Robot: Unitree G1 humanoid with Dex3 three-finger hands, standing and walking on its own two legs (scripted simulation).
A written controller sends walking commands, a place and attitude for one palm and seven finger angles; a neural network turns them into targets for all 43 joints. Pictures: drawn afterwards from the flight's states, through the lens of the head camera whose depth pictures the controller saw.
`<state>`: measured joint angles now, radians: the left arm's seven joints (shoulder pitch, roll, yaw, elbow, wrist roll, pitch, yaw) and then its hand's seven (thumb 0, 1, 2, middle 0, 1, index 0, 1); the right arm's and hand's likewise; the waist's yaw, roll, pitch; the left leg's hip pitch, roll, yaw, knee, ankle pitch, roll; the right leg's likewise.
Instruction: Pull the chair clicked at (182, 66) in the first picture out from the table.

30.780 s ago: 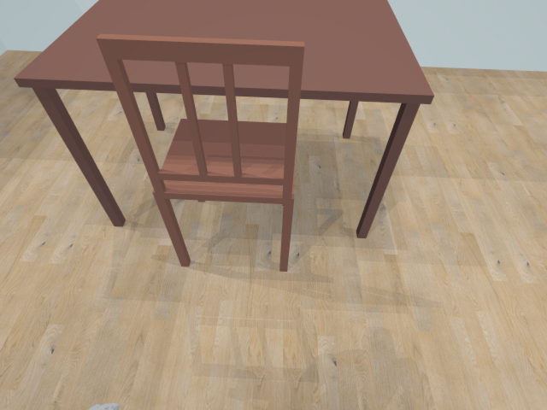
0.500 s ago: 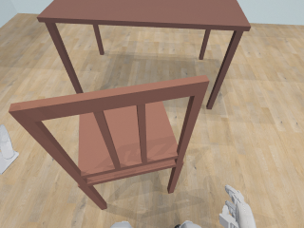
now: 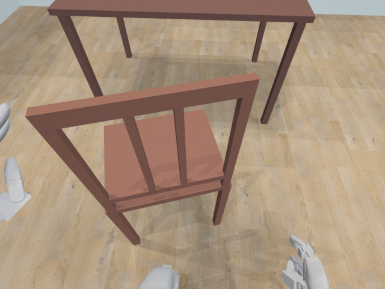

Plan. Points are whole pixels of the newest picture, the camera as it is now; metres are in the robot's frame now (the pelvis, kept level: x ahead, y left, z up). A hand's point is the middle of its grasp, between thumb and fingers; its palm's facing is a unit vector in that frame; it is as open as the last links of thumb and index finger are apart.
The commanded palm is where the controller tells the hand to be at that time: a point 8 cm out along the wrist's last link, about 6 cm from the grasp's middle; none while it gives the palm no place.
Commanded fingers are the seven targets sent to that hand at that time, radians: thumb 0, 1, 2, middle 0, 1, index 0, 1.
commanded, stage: stop stepping back and stand still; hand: left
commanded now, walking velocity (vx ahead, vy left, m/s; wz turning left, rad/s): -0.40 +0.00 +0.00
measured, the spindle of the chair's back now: (142, 159) +0.41 +0.16 -0.04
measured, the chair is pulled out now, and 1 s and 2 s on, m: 0.59 0.59 0.59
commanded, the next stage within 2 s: let the arm hang, fingers relaxed in 0.86 s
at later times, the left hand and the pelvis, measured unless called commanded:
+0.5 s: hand out of the picture +0.12 +0.29 +0.17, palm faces +0.49 -0.75 -0.44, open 7.4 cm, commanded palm +0.06 +0.31 +0.19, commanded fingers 0.00 0.90 0.90 -0.20 -0.30 -0.20 -0.30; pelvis -0.07 +0.01 +0.01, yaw +2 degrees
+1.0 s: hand out of the picture +0.10 +0.29 +0.12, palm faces +0.40 -0.80 -0.45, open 7.4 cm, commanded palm none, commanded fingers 0.00 0.90 0.90 -0.20 -0.30 -0.20 -0.30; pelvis -0.09 +0.03 +0.00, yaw +3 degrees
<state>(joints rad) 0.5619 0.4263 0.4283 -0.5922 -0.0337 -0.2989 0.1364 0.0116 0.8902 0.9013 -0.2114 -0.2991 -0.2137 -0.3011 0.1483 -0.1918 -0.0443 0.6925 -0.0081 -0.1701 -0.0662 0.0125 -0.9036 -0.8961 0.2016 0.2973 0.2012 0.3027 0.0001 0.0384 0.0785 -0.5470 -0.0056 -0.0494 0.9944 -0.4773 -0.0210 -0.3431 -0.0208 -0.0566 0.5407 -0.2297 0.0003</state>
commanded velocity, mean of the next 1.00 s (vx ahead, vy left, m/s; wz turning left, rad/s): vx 0.10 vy -0.02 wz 0.00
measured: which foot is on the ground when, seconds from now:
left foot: up 0.00-0.10, down 0.12-1.00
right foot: down 0.00-0.68, up 0.70-0.78, down 0.80-1.00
